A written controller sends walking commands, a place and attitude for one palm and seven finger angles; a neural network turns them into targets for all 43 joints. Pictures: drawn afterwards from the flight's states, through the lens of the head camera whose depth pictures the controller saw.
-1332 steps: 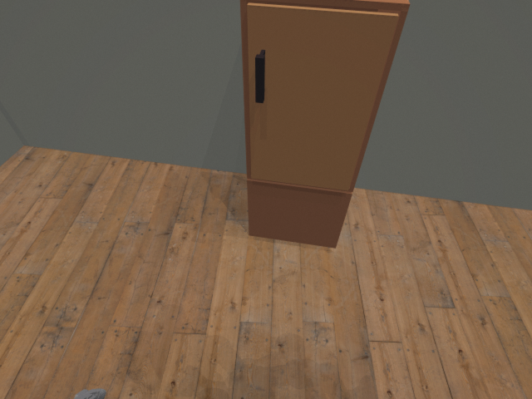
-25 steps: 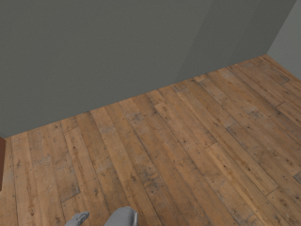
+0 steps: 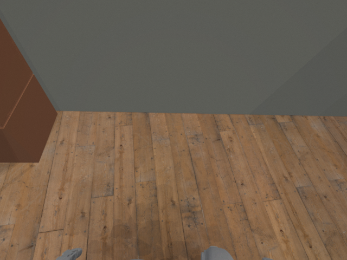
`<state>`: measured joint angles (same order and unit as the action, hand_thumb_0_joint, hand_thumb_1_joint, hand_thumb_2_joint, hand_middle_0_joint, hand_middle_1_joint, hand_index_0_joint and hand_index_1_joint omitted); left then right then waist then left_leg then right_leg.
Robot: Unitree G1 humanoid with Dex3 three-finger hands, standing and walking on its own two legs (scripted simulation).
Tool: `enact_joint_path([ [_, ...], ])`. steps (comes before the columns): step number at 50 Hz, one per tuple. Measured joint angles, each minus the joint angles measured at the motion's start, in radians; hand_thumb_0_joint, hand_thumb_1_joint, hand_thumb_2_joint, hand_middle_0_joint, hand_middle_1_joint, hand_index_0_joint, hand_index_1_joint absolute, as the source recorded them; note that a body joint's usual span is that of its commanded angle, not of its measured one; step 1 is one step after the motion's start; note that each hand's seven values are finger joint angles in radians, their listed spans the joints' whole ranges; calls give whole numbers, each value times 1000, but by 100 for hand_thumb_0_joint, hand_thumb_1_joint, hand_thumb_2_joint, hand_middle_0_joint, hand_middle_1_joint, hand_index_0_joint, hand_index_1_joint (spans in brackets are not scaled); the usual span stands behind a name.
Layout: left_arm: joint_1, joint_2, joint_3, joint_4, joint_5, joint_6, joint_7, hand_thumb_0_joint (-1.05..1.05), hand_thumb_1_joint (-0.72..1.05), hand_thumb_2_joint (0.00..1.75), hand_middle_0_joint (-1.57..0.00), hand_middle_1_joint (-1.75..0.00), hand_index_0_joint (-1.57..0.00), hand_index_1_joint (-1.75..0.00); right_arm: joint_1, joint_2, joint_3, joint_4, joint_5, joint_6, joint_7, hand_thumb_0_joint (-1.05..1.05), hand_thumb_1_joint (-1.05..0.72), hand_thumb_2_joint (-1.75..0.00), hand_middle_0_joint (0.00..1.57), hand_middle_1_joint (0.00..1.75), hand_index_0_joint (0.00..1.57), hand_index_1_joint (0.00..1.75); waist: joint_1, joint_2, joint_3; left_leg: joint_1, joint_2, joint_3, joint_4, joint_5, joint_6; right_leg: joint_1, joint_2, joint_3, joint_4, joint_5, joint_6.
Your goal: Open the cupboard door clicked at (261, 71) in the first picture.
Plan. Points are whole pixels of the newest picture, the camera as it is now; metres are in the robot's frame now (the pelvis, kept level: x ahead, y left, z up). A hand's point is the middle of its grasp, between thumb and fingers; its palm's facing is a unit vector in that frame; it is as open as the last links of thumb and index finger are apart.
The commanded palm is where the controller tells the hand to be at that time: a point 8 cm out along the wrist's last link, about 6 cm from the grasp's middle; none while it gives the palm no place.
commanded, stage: turn to face it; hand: left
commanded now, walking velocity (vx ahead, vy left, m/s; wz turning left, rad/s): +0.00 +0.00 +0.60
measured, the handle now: out of the picture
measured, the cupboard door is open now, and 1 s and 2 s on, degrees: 52 52 52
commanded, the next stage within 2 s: take the last steps up to it in 1.36 s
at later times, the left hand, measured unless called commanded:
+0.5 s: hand out of the picture +0.01 +0.17 -0.17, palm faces +0.33 -0.91 -0.24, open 7.3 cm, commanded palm none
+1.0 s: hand out of the picture +0.03 +0.22 -0.16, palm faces +0.56 -0.79 -0.25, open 7.4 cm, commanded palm none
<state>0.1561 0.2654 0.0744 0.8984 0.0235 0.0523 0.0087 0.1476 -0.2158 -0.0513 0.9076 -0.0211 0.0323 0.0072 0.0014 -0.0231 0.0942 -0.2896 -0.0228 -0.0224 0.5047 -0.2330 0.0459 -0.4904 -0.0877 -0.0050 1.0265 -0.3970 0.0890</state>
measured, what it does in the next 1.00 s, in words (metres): steps on the spot, turning left: right foot, then left foot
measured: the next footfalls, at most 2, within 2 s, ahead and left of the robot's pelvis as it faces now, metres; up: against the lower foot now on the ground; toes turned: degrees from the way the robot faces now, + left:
right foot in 0.18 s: +0.04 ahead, -0.15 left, +0.00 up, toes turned +5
left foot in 0.58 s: +0.01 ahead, +0.10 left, +0.00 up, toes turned +28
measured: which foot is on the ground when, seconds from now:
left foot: down 0.00-0.18, up 0.20-0.56, down 0.58-1.00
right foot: up 0.00-0.16, down 0.18-0.58, up 0.60-1.00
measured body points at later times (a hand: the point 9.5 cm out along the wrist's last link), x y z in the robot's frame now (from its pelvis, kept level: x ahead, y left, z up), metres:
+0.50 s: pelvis +0.01 -0.04 +0.00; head +0.07 -0.02 +0.44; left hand -0.01 +0.21 -0.15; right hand +0.18 -0.26 -0.15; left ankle -0.03 +0.09 -0.70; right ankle +0.00 -0.16 -0.74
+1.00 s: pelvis +0.04 -0.02 +0.00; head +0.08 +0.02 +0.44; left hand +0.00 +0.27 -0.14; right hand +0.23 -0.19 -0.15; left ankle -0.03 +0.08 -0.74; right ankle +0.11 -0.14 -0.71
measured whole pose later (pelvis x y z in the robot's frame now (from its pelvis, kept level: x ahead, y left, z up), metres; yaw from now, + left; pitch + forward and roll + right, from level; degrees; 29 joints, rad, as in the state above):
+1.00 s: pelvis +0.04 -0.02 +0.00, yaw +36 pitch +2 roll -1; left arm 0.10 0.23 0.06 0.86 0.01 0.04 0.01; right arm 0.19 -0.20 -0.06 0.93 -0.02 0.04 0.01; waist -0.03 0.01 0.10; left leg -0.29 -0.05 -0.12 0.53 -0.27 0.02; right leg -0.38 -0.03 0.00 0.75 -0.39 0.08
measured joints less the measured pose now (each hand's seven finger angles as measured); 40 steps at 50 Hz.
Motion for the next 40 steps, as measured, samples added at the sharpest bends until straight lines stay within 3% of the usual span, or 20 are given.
enact_joint_path([
  [6, -38, -25, -12, -26, -6, -8, 1, 1, 91, 90, -20, -30, -20, -30, 29, 2, -12, 8, -4, 14, 3, 1, -90, -90, 21, 30, 21, 30, -27, 29, -2, -28, -17, -70, 11, 8, -23, 92, 46, -1, -216, -13, -13],
  [9, -37, -37, -20, -45, -9, -28, 3, 1, 91, 90, -20, -30, -20, -30, 47, -1, -22, 10, 2, 24, 3, 1, -90, -90, 21, 30, 21, 30, -34, 36, -11, -67, -40, -105, 63, -10, -44, 200, 65, -12, -440, 76, -30],
  [10, -33, -42, -21, -48, -4, -39, 6, 1, 91, 90, -20, -30, -20, -30, 47, -4, -27, 13, 6, 27, 3, 1, -90, -90, 21, 30, 21, 30, -29, 36, -12, -93, -46, -104, 113, -65, -51, 215, 62, -17, -473, 59, -67],
  [12, -30, -63, -32, -44, -1, -47, 12, 1, 91, 90, -20, -30, -20, -30, 36, -19, -38, 24, 5, 37, 5, 1, -90, -90, 21, 30, 21, 30, -35, 60, 6, -159, -46, -86, 320, -211, -64, 218, 58, -48, -448, 50, -96],
  [15, -6, -84, -43, -35, -3, -45, 17, 1, 91, 90, -20, -30, -20, -30, 23, -31, -44, 37, 5, 50, 11, 1, -90, -90, 20, 30, 20, 30, -45, 62, 22, -232, -24, -29, 598, -213, -88, 258, 35, -86, -475, 63, -97],
  [17, 10, -92, -46, -26, -3, -43, 19, 1, 91, 90, -20, -30, -20, -30, 18, -32, -42, 41, 7, 53, 17, 1, -90, -90, 20, 30, 20, 30, -51, 50, 26, -242, 2, 2, 653, -188, -102, 283, 18, -114, -499, 69, -95],
  [21, 37, -95, -44, -17, -1, -47, 19, 1, 91, 90, -20, -30, -20, -30, 2, -27, -35, 49, 9, 58, 23, 1, -90, -90, 20, 30, 20, 30, -43, 20, 33, -199, 38, 42, 548, -193, -113, 316, -18, -171, -517, 62, -87],
  [26, 66, -64, -30, -8, 6, -49, 13, 1, 92, 90, -20, -30, -20, -30, -43, -22, -23, 42, 13, 51, 26, 1, -91, -90, 20, 30, 20, 30, -11, -14, 45, -104, 45, 91, 301, -201, -94, 317, -61, -237, -465, 19, -63],
  [28, 85, -44, -23, -1, 3, -46, 9, 1, 92, 90, -20, -30, -20, -30, -58, -23, -18, 25, 11, 37, 27, 1, -91, -90, 20, 30, 20, 30, -5, -28, 42, -45, 32, 113, 162, -129, -78, 300, -86, -257, -405, -16, -46],
  [29, 96, -34, -19, 2, 0, -43, 6, 1, 91, 90, -20, -30, -20, -30, -63, -27, -18, 13, 8, 26, 28, 1, -90, -90, 20, 30, 20, 30, -3, -29, 35, -26, 29, 114, 111, -52, -54, 271, -98, -260, -341, -36, -37],
  [30, 94, -21, -14, 11, -4, -32, 5, 1, 91, 90, -20, -30, -20, -30, -72, -24, -19, 3, 6, 15, 26, 1, -90, -90, 20, 30, 20, 30, -2, -40, 38, -40, 19, 111, 134, -52, -29, 227, -104, -226, -240, -93, -27],
  [32, 79, -2, -7, 29, -5, -2, 11, 1, 91, 90, -20, -30, -20, -30, -77, -18, -14, -12, 6, -2, 17, 1, -90, -90, 20, 30, 20, 30, 4, -44, 38, -51, 12, 98, 166, -97, 2, 136, -69, -132, -41, -171, -18],
  [34, 59, 7, 0, 40, -4, 12, 13, 1, 91, 90, -20, -30, -20, -30, -67, -15, -11, -21, 3, -7, 5, 1, -90, -90, 20, 30, 20, 30, 4, -34, 29, -42, 9, 74, 140, -103, 9, 66, -38, -77, 75, -144, -12],
  [40, 11, 7, 2, 9, 0, 1, 2, 1, 91, 90, -20, -30, -20, -30, -31, -6, 1, -4, 2, -8, -5, 0, -90, -90, 20, 30, 20, 30, 12, -13, 10, 14, -6, 19, 9, -31, 9, -18, -13, -5, 80, -1, 3],
])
